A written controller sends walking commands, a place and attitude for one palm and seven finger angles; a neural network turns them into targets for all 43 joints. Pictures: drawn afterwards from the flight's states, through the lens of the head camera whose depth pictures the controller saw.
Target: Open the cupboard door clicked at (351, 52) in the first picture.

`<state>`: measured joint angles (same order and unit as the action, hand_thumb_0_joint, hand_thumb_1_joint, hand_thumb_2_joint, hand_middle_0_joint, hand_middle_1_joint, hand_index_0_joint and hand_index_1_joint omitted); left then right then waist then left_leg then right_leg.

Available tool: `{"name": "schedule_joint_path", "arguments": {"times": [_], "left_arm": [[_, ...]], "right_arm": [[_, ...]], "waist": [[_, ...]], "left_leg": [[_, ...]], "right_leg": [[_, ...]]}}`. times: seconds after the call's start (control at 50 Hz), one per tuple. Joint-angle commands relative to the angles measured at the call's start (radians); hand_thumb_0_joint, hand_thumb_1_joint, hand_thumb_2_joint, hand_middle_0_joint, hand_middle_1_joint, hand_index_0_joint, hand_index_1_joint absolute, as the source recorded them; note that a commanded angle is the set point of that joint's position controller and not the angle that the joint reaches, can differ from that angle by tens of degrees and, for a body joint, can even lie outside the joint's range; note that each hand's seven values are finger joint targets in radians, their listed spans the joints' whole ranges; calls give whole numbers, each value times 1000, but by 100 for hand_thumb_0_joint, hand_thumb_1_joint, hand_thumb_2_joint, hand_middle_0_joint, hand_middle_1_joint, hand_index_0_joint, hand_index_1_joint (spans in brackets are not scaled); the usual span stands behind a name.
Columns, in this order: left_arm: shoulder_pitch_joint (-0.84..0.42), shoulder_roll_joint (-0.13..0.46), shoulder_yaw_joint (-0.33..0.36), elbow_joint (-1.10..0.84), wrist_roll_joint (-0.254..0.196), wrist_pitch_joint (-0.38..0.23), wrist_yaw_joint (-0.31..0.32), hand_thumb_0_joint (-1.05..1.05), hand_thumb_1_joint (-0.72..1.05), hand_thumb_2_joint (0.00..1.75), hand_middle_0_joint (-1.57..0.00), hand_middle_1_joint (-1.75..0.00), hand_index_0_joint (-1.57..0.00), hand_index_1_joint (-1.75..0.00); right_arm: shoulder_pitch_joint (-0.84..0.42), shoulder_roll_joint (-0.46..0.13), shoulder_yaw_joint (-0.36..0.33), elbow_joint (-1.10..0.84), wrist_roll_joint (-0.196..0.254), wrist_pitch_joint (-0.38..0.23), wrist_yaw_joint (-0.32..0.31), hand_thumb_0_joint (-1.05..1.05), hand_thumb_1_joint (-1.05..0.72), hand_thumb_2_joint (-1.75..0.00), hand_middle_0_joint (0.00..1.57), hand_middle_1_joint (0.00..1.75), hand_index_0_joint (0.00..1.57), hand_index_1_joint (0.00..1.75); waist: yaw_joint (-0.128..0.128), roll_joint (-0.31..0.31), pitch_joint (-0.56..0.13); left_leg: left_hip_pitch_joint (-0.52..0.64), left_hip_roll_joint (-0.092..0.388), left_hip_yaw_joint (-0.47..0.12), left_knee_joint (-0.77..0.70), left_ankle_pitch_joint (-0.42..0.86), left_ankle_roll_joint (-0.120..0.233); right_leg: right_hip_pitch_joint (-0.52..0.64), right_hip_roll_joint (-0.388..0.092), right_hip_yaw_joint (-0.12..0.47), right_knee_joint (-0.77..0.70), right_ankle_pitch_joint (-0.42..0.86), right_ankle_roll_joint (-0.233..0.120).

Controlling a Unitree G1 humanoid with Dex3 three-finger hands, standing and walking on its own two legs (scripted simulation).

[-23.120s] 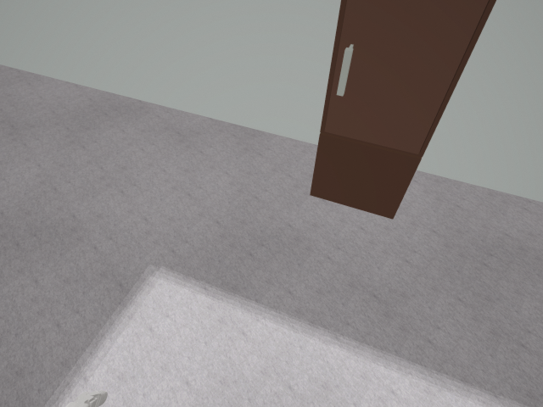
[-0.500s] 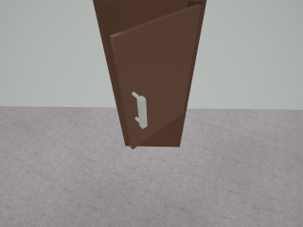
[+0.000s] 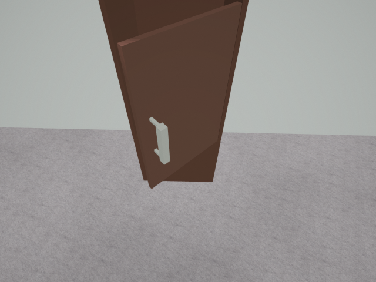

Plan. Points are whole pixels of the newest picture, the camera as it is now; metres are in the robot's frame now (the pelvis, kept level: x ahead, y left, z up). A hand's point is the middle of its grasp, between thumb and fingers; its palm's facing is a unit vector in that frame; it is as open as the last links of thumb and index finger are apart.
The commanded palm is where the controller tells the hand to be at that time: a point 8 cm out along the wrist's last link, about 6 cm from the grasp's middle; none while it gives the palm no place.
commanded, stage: look to check the result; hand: left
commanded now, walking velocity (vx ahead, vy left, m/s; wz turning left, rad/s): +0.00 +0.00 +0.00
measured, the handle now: (159, 141) +0.51 +0.12 -0.06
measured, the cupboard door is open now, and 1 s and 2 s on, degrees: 43 43 43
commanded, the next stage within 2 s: walk to a spot facing it in 0.30 s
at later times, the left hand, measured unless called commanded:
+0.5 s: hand out of the picture -0.02 +0.18 -0.18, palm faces +0.05 -0.98 -0.20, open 7.4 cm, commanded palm none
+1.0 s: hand out of the picture +0.06 +0.19 -0.16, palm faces -0.17 -0.93 -0.32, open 7.4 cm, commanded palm none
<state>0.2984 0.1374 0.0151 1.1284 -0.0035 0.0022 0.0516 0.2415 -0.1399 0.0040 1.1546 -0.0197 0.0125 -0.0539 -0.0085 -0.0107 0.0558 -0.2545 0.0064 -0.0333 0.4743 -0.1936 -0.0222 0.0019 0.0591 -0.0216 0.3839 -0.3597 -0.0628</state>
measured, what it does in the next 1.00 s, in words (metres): lifts its left foot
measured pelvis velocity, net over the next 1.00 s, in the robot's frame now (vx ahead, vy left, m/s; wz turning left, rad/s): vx -0.04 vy -0.02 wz -0.26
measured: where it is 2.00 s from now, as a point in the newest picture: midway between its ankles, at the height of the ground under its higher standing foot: outside the picture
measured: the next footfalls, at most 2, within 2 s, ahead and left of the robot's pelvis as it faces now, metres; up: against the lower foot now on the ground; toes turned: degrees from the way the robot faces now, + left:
left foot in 1.42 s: +0.10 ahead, +0.10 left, +0.00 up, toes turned -32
right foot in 1.74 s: -0.06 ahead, -0.15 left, +0.00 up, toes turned -45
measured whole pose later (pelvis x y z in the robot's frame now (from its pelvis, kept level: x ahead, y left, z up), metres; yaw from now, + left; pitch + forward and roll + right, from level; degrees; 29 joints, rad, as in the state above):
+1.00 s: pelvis -0.04 -0.02 -0.01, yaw -15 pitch +0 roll +2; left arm 0.24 0.21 0.09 0.96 0.02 0.04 0.01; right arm 0.18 -0.22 -0.07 1.00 -0.03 0.06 -0.03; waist 0.02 0.03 0.09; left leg -0.48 0.07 0.04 1.00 -0.43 -0.04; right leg -0.25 0.05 0.00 0.63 -0.38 -0.08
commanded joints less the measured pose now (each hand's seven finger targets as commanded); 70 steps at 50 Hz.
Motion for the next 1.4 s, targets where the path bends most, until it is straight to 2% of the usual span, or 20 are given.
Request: {"name": "schedule_joint_path", "arguments": {"times": [0.0,0.4,0.6,0.68,0.72,0.74,0.78,0.84,0.86,0.88,0.9,0.92,0.96,1.02,1.1,1.24,1.3,1.34,1.36,1.38], "left_arm": [[98,105,19,-13,5,-9,3,0,90,90,-20,-30,-20,-30],[107,109,13,-3,6,-13,-4,0,90,90,-20,-30,-20,-30],[52,158,71,-92,20,30,-20,0,90,90,-20,-30,-20,-30],[30,153,80,-131,22,34,-30,0,90,90,-20,-30,-20,-30],[22,140,82,-153,21,38,-40,0,90,90,-20,-30,-20,-30],[7,134,83,-166,22,42,-46,0,90,90,-20,-30,-20,-30],[-14,125,85,-191,24,46,-57,0,90,90,-20,-30,-20,-30],[99,128,91,-165,25,40,-67,0,90,90,-20,-30,-20,-30],[145,177,101,-159,32,35,-61,0,90,90,-20,-30,-20,-30],[113,300,119,-175,45,27,-47,0,90,90,-20,-30,-20,-30],[90,314,115,-199,30,28,-41,0,90,90,-20,-30,-20,-30],[19,284,114,-209,31,26,-36,0,90,90,-20,-30,-20,-30],[-28,236,103,-221,27,14,-27,0,90,90,-20,-30,-20,-30],[27,237,102,-214,23,5,-20,0,90,90,-20,-30,-20,-30],[65,247,109,-218,24,10,-18,0,90,90,-20,-30,-20,-30],[61,259,120,-241,33,12,-19,0,90,90,-20,-30,-20,-30],[11,268,122,-259,33,15,-20,0,90,90,-20,-30,-20,-30],[-39,255,117,-274,26,18,-25,0,90,90,-20,-30,-20,-30],[-41,219,110,-285,22,19,-27,0,90,90,-20,-30,-20,-30],[-4,171,99,-301,11,18,-40,0,90,90,-20,-30,-20,-30]], "right_arm": [[51,-94,-21,-31,4,-12,-4,0,-90,-90,20,30,20,30],[38,-110,-18,-32,3,-18,0,0,-90,-90,20,30,20,30],[35,-151,-71,-106,-3,11,-13,0,-90,-90,20,30,20,30],[36,-185,-88,-146,-7,8,-14,0,-90,-90,20,30,20,30],[46,-220,-97,-160,-11,4,-13,0,-90,-90,20,30,20,30],[51,-231,-100,-170,-14,-1,-10,0,-90,-90,20,30,20,30],[32,-244,-100,-193,-20,-7,-6,0,-90,-90,20,30,20,30],[-70,-249,-99,-234,-18,1,0,0,-90,-90,20,30,20,30],[-92,-215,-96,-253,-8,10,4,0,-90,-90,20,30,20,30],[-105,-138,-86,-286,-1,11,15,0,-90,-90,20,30,20,30],[-152,-189,-92,-297,-3,18,21,0,-90,-90,20,30,20,30],[-172,-169,-98,-286,-2,23,21,0,-90,-90,20,30,20,30],[-126,-159,-94,-270,-4,19,22,0,-90,-90,20,30,20,30],[-131,-143,-86,-274,3,19,15,0,-90,-90,20,30,20,30],[-176,-140,-85,-300,8,23,10,0,-90,-90,20,30,20,30],[-225,-136,-81,-346,17,6,9,0,-90,-90,20,30,20,30],[-173,-136,-80,-346,22,-1,7,0,-90,-90,20,30,20,30],[-82,-150,-82,-325,22,-7,4,0,-90,-90,20,30,20,30],[-30,-195,-91,-314,16,-17,1,0,-90,-90,20,30,20,30],[12,-296,-104,-321,-2,-26,-3,0,-90,-90,20,30,20,30]], "waist": [[5,10,-3],[8,13,30],[-2,6,34],[-3,87,13],[1,199,-6],[0,248,-21],[7,216,-57],[82,102,-77],[105,-73,-50],[97,-373,-6],[112,-221,20],[67,-176,64],[32,-100,17],[45,-89,-74],[58,-104,-69],[68,-95,-84],[34,-90,-92],[-13,-76,-100],[-29,37,-133],[-21,323,-166]], "left_leg": [[114,70,-31,-10,295,61],[119,72,-55,-55,258,66],[49,124,16,45,99,51],[80,197,-53,-11,43,86],[72,301,-153,-114,-20,144],[56,365,-195,-174,-28,184],[8,409,-180,-208,-45,211],[-119,308,19,-33,-39,115],[-222,197,108,135,-150,52],[-389,31,204,422,-355,-30],[-361,46,69,579,-385,-15],[-380,47,14,652,-309,-8],[-380,64,3,673,-231,-21],[-369,46,11,632,-208,-36],[-371,28,4,594,-205,-41],[-290,0,-7,424,-240,-30],[-165,-12,-10,257,-204,-21],[43,-6,-15,44,-61,-14],[214,115,-128,-97,13,22],[329,393,-398,-151,208,146]], "right_leg": [[-114,-158,71,-53,477,39],[-131,-156,73,-83,342,22],[-237,-139,183,42,348,-12],[-329,-79,174,140,236,2],[-373,-27,112,301,62,17],[-385,-19,58,424,-123,29],[-360,-63,47,524,-225,31],[-159,-67,-4,237,-19,37],[-100,-122,109,35,48,17],[-118,-383,520,-153,99,-78],[-225,-425,550,-161,93,-140],[-258,-352,515,-129,179,-135],[-166,-304,413,-33,463,-133],[-16,-266,356,35,746,-116],[10,-247,388,36,777,-107],[-13,-243,494,55,787,-151],[-96,-220,509,82,763,-130],[-239,-162,473,125,628,-67],[-391,-74,402,209,393,-14],[-553,53,214,425,-143,54]]}}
